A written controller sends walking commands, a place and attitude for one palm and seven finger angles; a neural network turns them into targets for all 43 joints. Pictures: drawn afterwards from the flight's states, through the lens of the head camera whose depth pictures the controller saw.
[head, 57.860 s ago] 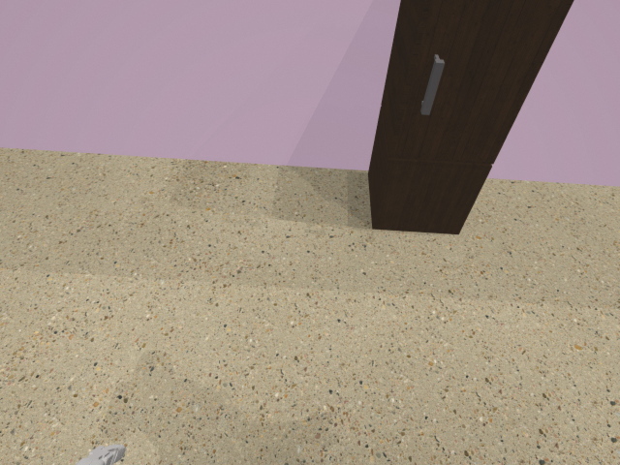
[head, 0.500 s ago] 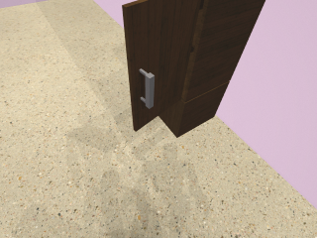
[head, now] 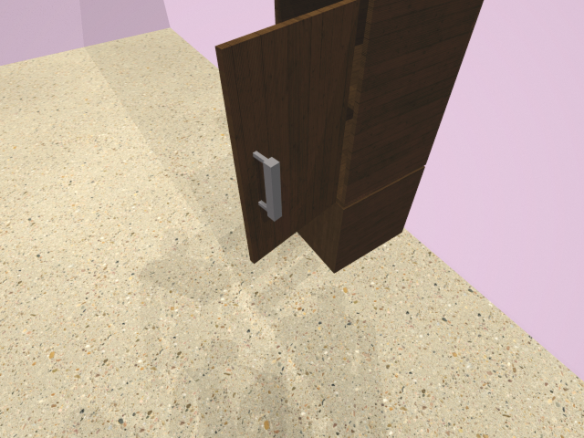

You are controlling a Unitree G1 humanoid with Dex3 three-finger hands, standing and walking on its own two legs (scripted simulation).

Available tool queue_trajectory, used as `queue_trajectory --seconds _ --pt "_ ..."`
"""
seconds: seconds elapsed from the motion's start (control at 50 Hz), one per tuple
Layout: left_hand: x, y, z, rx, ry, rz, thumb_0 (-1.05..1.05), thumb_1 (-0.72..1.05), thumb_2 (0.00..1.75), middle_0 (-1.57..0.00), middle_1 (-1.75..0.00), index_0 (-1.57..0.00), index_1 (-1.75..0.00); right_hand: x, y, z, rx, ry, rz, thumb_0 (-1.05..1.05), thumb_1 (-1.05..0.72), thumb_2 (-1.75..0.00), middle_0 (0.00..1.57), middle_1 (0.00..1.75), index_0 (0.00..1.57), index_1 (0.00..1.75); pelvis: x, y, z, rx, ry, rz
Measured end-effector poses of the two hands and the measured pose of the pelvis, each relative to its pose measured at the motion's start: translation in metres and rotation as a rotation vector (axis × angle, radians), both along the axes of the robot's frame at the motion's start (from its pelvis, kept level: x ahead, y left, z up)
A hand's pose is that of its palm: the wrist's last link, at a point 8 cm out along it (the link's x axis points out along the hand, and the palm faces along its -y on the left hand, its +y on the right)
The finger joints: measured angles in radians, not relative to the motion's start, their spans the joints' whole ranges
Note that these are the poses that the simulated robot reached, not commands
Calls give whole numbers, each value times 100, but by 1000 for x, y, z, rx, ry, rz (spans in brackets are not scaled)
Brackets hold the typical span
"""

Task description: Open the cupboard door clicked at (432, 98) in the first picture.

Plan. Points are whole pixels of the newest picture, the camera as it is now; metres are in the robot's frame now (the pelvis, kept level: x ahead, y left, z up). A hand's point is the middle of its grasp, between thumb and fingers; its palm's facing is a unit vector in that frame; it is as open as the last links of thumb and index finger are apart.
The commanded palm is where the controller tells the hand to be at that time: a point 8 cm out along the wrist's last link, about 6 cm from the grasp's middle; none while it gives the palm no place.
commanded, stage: let the arm hang, fingers relaxed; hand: left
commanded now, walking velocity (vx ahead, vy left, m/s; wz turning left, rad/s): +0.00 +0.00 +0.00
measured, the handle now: (266, 186) +0.63 +0.09 -0.06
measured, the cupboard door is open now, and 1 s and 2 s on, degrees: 100 100 100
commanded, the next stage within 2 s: look to check the result in 0.26 s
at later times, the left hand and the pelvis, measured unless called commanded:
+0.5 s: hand out of the picture +0.00 +0.16 -0.17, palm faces +0.05 -0.98 -0.17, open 7.4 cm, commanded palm none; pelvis +0.02 +0.00 +0.00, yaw +0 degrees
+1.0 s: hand out of the picture +0.02 +0.17 -0.17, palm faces +0.04 -0.98 -0.18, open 7.4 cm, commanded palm none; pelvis +0.03 +0.00 +0.00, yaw +0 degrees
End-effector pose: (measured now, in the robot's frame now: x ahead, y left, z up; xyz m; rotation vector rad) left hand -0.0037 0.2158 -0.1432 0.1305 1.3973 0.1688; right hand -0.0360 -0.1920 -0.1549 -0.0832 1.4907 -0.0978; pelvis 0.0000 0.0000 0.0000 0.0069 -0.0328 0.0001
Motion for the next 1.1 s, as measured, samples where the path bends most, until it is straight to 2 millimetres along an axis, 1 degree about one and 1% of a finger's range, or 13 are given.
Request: queue_trajectory --seconds 0.18,0.42,0.62,0.86,1.1 --pt "-2 -4 -3 -19 17 12 1 92 90 -20 -30 -20 -29 6 -3 4 -24 -1 -4 0 -91 -90 20 30 20 30 6 1 1 0 2 -1" --pt "-7 -4 -2 -27 53 21 0 91 90 -20 -30 -20 -29 24 -6 4 -37 -23 9 0 -91 -90 20 30 20 30 12 4 2 1 7 -2" --pt "3 -1 -1 -20 44 16 0 91 90 -20 -30 -20 -29 38 -7 4 -39 -38 19 0 -91 -90 20 30 20 30 19 5 2 2 8 -2" --pt "16 1 0 -10 27 9 0 91 90 -20 -30 -20 -29 45 -11 5 -45 -35 21 0 -91 -90 20 30 20 30 25 3 2 3 10 1" --pt "21 -1 1 -8 30 6 0 91 90 -20 -30 -20 -29 51 -16 5 -50 -31 25 0 -91 -90 20 30 20 30 29 0 3 3 11 2"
